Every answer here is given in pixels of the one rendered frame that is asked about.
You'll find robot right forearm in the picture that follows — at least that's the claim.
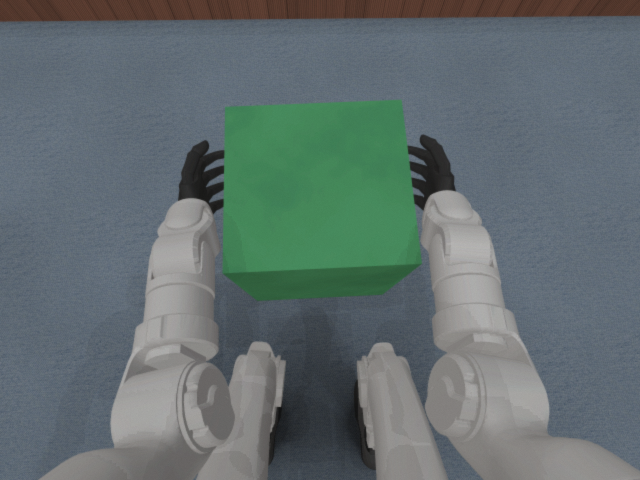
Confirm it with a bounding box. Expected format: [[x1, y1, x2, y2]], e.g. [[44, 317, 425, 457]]
[[420, 190, 549, 421]]

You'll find right robot thigh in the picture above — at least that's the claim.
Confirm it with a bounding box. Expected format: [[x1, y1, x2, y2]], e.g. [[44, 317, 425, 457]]
[[357, 351, 448, 480]]

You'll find robot left upper arm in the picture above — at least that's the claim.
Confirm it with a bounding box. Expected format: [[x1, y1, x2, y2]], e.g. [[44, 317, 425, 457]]
[[39, 360, 235, 480]]

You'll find right robot hand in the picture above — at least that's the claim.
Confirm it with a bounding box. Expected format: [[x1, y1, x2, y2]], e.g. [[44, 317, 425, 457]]
[[407, 135, 456, 211]]

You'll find robot right upper arm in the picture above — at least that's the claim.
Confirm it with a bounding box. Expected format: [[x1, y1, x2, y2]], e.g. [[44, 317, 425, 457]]
[[425, 350, 640, 480]]

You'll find left robot hand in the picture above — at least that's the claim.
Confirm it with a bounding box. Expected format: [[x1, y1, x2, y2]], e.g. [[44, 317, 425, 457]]
[[178, 140, 224, 214]]

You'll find robot left forearm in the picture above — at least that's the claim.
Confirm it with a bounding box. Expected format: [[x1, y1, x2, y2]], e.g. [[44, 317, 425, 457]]
[[111, 198, 221, 443]]

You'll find carton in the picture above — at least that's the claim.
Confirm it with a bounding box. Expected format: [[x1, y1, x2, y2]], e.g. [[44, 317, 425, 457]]
[[223, 100, 422, 301]]

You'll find robot right shin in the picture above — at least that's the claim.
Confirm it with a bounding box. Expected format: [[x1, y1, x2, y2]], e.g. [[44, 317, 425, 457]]
[[362, 342, 411, 448]]

